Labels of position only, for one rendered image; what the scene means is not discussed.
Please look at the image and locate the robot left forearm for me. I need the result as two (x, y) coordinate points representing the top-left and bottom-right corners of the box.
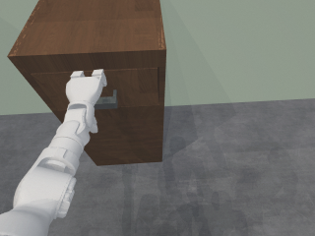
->
(13, 100), (95, 207)

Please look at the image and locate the drawer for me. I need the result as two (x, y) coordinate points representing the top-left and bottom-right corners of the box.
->
(31, 67), (158, 110)

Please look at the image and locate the robot left hand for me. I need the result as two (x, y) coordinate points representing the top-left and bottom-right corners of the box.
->
(65, 69), (107, 134)

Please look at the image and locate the cabinet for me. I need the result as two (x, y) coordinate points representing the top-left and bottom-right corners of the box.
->
(7, 0), (166, 166)

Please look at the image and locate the left robot upper arm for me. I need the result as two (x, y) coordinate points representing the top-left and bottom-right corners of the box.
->
(0, 166), (77, 236)

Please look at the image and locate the handle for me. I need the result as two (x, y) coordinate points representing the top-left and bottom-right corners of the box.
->
(94, 89), (118, 110)

